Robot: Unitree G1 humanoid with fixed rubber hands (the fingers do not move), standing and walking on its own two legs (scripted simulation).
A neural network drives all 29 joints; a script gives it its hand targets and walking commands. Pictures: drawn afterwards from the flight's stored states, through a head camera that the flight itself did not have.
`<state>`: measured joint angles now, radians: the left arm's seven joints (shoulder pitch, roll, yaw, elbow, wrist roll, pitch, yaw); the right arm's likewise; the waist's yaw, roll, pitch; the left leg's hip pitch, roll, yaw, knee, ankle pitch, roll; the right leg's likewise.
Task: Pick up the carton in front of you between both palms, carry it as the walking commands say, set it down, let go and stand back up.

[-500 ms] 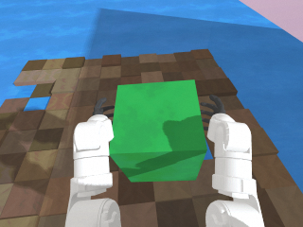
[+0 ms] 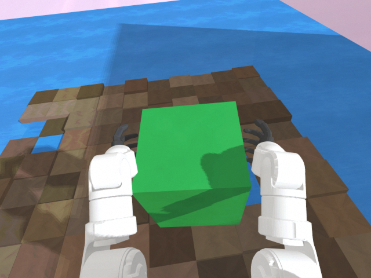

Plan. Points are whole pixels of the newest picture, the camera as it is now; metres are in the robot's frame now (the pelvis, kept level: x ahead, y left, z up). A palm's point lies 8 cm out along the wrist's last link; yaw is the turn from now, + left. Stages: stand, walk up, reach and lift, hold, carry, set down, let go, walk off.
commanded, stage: carry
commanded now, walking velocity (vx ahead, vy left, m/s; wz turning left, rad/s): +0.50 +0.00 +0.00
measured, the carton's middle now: (194, 170) +0.37 -0.01 +0.04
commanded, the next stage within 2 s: none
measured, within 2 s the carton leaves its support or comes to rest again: neither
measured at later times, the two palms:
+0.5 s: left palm (128, 87) +0.61 +0.17 +0.14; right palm (226, 91) +0.57 -0.12 +0.12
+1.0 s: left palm (133, 49) +0.88 +0.19 +0.14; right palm (208, 43) +0.89 -0.09 +0.14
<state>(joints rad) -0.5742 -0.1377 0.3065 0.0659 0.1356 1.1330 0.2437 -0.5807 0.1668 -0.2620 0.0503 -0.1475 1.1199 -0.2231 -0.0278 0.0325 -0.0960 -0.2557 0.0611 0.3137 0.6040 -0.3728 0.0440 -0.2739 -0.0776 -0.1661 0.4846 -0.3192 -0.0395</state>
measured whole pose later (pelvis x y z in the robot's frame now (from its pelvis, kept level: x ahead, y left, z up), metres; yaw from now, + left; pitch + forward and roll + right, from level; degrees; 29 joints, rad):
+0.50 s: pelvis +0.23 +0.05 -0.02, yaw -2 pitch +4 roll +0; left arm -0.75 -0.09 0.30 0.04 0.08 1.20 0.29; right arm -0.71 0.15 -0.25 0.02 -0.13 1.23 -0.30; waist -0.05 -0.02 -0.03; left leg -0.62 0.01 0.17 0.79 -0.24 0.11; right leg -0.28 -0.06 -0.01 1.10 -0.44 0.01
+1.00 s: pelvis +0.55 +0.04 +0.01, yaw +2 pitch +3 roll -1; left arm -0.53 -0.23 0.28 -0.08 0.17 1.10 0.26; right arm -0.56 0.17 -0.26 -0.04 -0.14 1.16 -0.25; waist 0.00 0.02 -0.06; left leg -0.16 0.01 0.12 0.78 -0.12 0.05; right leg -0.44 0.03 -0.16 0.51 0.00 -0.11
